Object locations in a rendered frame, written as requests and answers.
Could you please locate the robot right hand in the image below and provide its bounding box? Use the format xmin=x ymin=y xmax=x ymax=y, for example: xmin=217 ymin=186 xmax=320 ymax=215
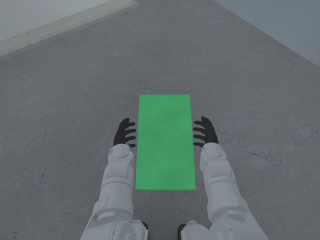
xmin=193 ymin=116 xmax=219 ymax=147

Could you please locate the right robot forearm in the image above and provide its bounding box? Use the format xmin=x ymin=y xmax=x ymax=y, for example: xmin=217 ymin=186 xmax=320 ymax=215
xmin=199 ymin=142 xmax=262 ymax=230

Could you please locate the robot left hand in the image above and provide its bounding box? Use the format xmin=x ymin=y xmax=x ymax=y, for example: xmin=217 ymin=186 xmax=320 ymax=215
xmin=113 ymin=118 xmax=136 ymax=148

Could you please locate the carton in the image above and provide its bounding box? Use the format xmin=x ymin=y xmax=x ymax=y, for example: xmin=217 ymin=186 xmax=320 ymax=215
xmin=135 ymin=94 xmax=196 ymax=191

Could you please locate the left robot forearm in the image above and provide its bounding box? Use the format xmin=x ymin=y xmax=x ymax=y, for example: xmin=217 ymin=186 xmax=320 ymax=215
xmin=83 ymin=143 xmax=135 ymax=233

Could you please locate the robot left thigh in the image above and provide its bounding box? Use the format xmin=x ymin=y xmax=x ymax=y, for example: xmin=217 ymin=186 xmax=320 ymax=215
xmin=131 ymin=223 xmax=149 ymax=240

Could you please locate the left robot upper arm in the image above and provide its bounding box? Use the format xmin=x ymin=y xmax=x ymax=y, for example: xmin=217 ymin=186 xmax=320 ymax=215
xmin=80 ymin=219 xmax=137 ymax=240

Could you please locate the robot right shin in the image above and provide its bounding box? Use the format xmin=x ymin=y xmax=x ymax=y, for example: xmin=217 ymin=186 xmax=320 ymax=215
xmin=184 ymin=220 xmax=197 ymax=228

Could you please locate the right robot upper arm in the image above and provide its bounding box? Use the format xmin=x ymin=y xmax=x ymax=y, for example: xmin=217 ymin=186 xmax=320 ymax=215
xmin=207 ymin=218 xmax=268 ymax=240

